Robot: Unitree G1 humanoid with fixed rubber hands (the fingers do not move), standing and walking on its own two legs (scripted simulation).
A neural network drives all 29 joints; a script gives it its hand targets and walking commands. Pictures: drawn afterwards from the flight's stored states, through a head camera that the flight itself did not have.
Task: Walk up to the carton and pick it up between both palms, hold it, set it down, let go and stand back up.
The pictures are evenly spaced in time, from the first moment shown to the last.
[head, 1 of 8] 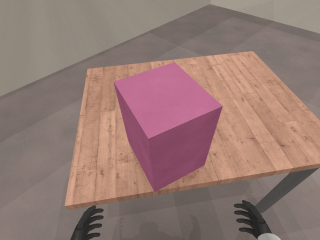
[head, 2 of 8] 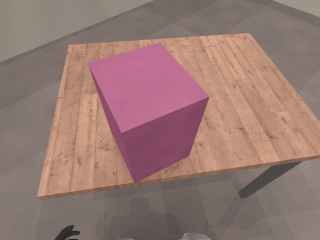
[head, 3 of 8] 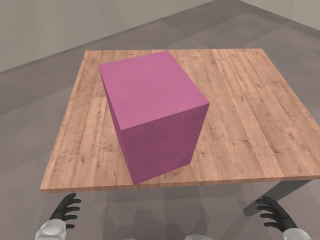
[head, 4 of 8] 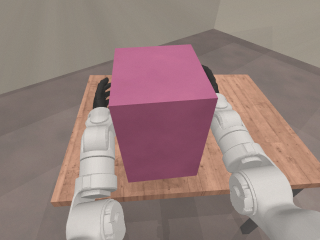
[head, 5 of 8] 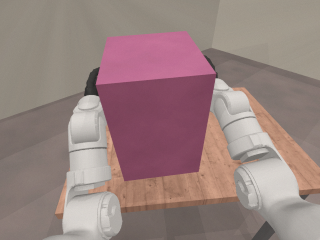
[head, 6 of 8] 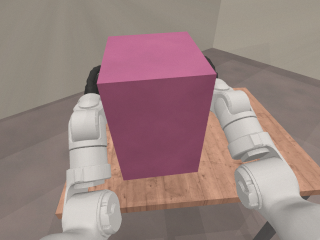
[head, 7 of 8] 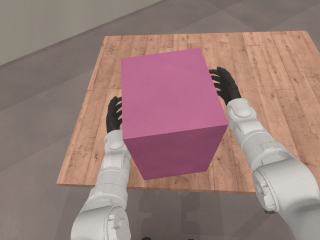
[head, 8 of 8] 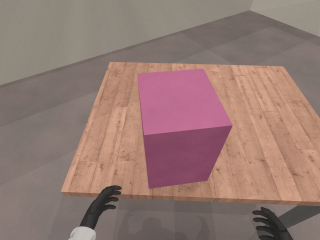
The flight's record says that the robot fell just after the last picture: no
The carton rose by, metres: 0.20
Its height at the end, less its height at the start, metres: +0.00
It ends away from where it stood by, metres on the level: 0.02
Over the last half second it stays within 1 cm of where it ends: yes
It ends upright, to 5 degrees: yes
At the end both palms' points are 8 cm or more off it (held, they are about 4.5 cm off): yes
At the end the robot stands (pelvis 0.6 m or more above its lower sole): yes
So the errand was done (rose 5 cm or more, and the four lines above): yes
